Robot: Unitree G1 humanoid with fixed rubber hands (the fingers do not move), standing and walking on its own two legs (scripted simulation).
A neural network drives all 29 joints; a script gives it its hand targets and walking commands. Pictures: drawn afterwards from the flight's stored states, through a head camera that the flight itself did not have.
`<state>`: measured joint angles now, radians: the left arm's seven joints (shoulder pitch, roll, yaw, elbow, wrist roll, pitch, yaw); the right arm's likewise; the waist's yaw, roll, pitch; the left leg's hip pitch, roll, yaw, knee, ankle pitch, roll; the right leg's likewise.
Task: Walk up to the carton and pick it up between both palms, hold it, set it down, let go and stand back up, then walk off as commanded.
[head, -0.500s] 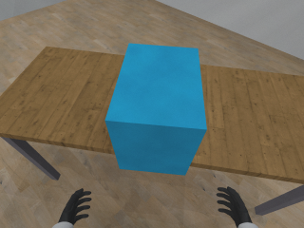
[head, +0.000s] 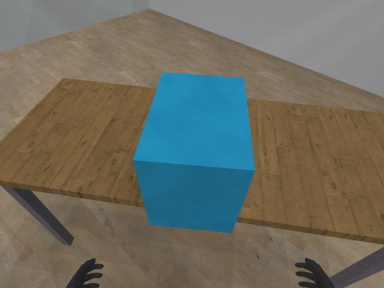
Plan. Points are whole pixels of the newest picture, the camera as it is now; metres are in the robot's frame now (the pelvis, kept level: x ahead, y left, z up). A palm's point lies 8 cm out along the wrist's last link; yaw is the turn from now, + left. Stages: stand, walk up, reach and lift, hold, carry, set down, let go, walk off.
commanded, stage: stand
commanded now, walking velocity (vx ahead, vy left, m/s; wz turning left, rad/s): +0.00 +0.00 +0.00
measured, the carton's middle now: (196, 151) +0.44 +0.01 +0.01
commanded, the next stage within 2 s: none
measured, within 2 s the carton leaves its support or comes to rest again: neither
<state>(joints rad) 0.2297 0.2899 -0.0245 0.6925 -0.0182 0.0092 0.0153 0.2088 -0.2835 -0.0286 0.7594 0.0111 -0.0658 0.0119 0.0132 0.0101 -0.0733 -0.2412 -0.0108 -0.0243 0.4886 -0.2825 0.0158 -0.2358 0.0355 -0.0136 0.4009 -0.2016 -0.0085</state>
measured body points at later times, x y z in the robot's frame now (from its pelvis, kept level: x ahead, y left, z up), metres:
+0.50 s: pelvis -0.02 +0.00 +0.00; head -0.05 +0.00 +0.45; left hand +0.06 +0.28 -0.12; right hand +0.09 -0.30 -0.10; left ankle -0.02 +0.10 -0.74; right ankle +0.00 -0.12 -0.74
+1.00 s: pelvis -0.04 +0.00 +0.00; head -0.05 +0.00 +0.45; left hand +0.02 +0.28 -0.13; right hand +0.05 -0.31 -0.11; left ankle -0.02 +0.10 -0.74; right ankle +0.00 -0.12 -0.74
